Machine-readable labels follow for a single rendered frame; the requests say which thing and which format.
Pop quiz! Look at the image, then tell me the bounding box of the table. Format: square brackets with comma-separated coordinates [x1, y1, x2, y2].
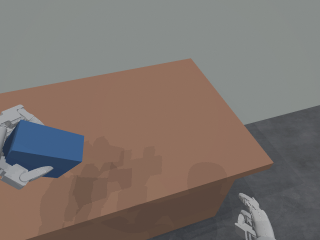
[0, 58, 274, 240]

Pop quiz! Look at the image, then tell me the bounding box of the robot right hand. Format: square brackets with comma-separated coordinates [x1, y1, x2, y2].
[235, 193, 275, 240]

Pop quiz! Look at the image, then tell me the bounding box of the sponge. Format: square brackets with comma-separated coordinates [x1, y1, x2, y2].
[2, 119, 84, 178]

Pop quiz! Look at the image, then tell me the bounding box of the robot left hand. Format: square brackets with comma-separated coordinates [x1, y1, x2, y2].
[0, 104, 54, 190]

